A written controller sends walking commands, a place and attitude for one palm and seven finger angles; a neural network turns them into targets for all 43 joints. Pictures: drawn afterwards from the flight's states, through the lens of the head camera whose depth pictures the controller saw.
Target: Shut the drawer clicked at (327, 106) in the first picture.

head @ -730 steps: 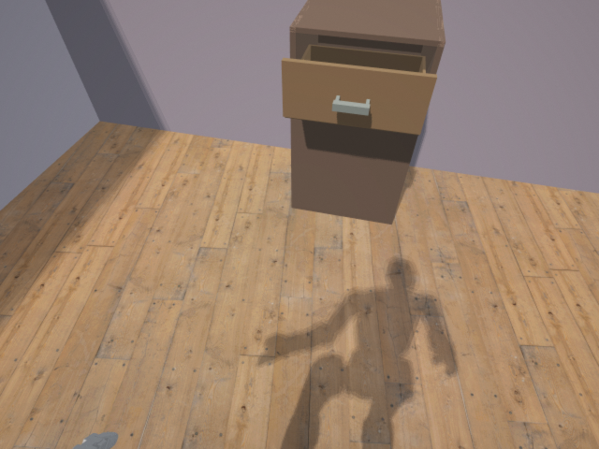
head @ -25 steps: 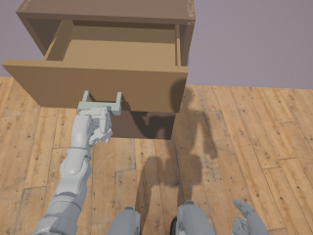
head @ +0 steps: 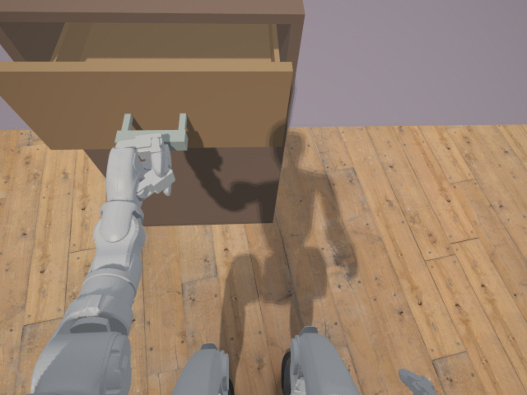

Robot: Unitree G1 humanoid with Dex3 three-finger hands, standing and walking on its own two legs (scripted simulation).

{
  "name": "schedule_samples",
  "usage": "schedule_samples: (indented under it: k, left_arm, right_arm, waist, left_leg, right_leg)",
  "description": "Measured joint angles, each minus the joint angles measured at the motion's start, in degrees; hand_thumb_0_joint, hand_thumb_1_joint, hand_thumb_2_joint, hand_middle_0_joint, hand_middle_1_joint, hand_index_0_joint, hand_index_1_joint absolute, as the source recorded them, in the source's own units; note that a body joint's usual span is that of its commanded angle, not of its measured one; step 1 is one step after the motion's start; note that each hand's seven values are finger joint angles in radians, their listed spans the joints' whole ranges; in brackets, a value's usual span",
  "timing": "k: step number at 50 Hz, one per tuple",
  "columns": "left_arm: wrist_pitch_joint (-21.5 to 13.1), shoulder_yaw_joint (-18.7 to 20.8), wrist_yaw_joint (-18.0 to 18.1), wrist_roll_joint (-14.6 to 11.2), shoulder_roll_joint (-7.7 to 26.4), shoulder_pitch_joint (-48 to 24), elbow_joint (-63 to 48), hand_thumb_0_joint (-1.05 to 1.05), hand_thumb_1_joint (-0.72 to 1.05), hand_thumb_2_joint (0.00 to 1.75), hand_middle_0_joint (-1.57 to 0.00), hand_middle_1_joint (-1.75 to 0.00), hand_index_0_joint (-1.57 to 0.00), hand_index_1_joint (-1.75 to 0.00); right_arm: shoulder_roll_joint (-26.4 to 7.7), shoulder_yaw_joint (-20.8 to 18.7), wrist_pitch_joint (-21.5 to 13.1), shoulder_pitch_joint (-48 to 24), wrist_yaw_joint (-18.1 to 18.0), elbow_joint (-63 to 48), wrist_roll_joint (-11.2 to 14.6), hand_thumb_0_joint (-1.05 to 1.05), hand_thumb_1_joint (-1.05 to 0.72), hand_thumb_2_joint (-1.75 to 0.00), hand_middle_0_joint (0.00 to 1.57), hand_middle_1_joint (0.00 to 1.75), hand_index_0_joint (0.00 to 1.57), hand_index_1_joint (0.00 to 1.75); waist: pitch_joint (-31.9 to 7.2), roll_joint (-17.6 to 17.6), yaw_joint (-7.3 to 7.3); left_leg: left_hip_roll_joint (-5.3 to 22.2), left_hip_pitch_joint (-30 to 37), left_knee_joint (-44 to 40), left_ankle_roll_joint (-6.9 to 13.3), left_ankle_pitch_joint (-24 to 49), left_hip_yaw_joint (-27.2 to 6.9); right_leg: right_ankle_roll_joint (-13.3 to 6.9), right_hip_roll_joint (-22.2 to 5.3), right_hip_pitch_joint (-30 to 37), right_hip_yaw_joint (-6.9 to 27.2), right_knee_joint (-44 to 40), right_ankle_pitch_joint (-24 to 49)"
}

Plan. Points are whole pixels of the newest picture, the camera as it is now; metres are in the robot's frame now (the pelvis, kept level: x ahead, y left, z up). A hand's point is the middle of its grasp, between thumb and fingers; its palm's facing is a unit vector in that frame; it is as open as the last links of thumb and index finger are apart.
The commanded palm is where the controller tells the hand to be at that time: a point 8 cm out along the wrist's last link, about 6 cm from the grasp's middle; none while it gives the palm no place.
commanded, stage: push the drawer shut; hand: left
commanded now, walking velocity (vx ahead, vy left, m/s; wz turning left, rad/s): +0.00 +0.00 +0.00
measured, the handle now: (154, 130) +0.52 +0.16 +0.04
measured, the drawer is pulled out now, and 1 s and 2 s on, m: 0.10 0.00 0.00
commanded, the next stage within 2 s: pull the fist back off the drawer in 1.24 s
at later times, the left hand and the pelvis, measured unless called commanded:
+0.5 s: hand (174, 137) +0.50 +0.12 +0.03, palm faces +0.00 -1.00 -0.05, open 3.1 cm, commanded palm +0.49 +0.17 +0.04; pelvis +0.00 +0.00 -0.01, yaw +0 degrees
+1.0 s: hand (172, 118) +0.54 +0.13 +0.03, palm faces +0.00 -1.00 -0.05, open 3.0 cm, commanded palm +0.54 +0.18 +0.04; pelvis +0.00 +0.00 -0.01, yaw -1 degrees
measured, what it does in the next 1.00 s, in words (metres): stands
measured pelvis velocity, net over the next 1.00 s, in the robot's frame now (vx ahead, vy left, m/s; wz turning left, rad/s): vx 0.00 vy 0.00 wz -0.02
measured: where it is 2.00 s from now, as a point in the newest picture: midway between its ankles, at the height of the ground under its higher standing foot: outside the picture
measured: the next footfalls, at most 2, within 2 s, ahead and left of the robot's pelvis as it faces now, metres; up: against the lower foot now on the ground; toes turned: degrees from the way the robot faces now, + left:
none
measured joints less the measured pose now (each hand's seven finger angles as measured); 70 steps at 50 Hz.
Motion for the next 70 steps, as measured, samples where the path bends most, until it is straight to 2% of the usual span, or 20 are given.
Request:
schedule_samples:
  k: [12, 17, 39, 43, 49, 56, 70]
  left_arm:
    - [-1.5, 1.7, 1.5, 1.9, 0.9, -7.3, 7.8, -0.01, 0.79, 0.90, -1.40, -1.60, -1.40, -1.60]
    - [-1.9, 3.0, 1.5, 3.0, 2.4, -11.6, 12.0, -0.01, 0.79, 0.91, -1.40, -1.60, -1.40, -1.60]
    - [0.6, 8.8, -0.2, 5.2, 10.1, -22.4, 19.7, 0.01, 0.80, 0.90, -1.40, -1.60, -1.40, -1.60]
    - [0.5, 9.2, -0.8, 5.2, 10.6, -22.6, 19.7, 0.02, 0.78, 0.91, -1.40, -1.60, -1.40, -1.60]
    - [0.8, 9.5, -1.1, 5.9, 11.6, -24.4, 21.8, 0.00, 0.73, 0.91, -1.40, -1.60, -1.40, -1.60]
    - [1.4, 9.2, -1.7, 6.6, 14.2, -28.0, 24.8, -0.01, 0.64, 0.91, -1.40, -1.60, -1.40, -1.60]
    - [4.3, 5.8, -1.3, 6.7, 18.2, -35.3, 28.1, -0.02, 0.52, 0.91, -1.40, -1.60, -1.40, -1.60]
  right_arm:
    - [0.1, 0.1, 1.6, 0.6, 0.7, 0.4, -0.9, 0.00, -0.91, -0.90, 0.20, 0.30, 0.20, 0.30]
    - [0.1, 0.4, 2.3, 0.5, 0.7, 0.3, -1.2, 0.00, -0.91, -0.90, 0.20, 0.30, 0.20, 0.30]
    - [-0.5, 1.4, 5.1, 3.5, 1.3, -0.5, -2.2, 0.00, -0.91, -0.90, 0.20, 0.30, 0.20, 0.30]
    - [-0.5, 1.3, 5.5, 4.1, 1.5, -0.5, -2.4, 0.00, -0.91, -0.90, 0.20, 0.30, 0.20, 0.30]
    - [-0.4, 2.0, 5.4, 4.1, 1.5, -0.2, -2.4, 0.00, -0.91, -0.90, 0.20, 0.30, 0.20, 0.30]
    - [-0.6, 2.7, 4.3, 3.3, 1.3, -0.1, -2.6, 0.00, -0.91, -0.90, 0.20, 0.30, 0.20, 0.30]
    - [-1.2, 4.2, 1.8, 3.6, 0.3, 0.9, -2.6, 0.00, -0.91, -0.90, 0.20, 0.30, 0.20, 0.30]
  waist:
    - [0.1, 0.3, -0.92]
    - [0.3, 0.3, -1.85]
    - [0.8, 1.0, -5.68]
    - [0.9, 1.2, -5.74]
    - [1.0, 1.2, -6.00]
    - [1.2, 1.1, -7.04]
    - [1.3, 1.0, -8.98]
  left_leg:
    - [-0.1, -1.7, 0.9, 0.3, -0.2, 0.1]
    - [-0.1, -3.2, 1.6, 0.3, -0.3, -0.2]
    - [1.2, -7.4, 3.0, 0.0, -0.8, -0.7]
    - [1.3, -7.6, 3.0, 0.0, -0.9, -0.7]
    - [1.3, -8.3, 3.4, 0.0, -0.7, -1.4]
    - [1.2, -10.8, 5.0, 0.0, -0.3, -2.3]
    - [0.5, -16.6, 8.0, 0.5, 0.9, -3.3]
  right_leg:
    - [0.3, -0.1, -1.6, 0.2, 0.6, 0.0]
    - [0.2, -0.1, -2.8, -0.2, 1.1, 0.0]
    - [-0.1, 1.1, -6.7, -0.6, 1.2, 0.3]
    - [-0.1, 1.3, -6.9, -0.7, 1.0, 0.4]
    - [-0.1, 1.3, -7.1, -1.3, 0.9, 0.6]
    - [-0.2, 1.1, -8.8, -2.3, 1.5, 1.2]
    - [0.2, 0.4, -13.4, -3.1, 3.1, 2.7]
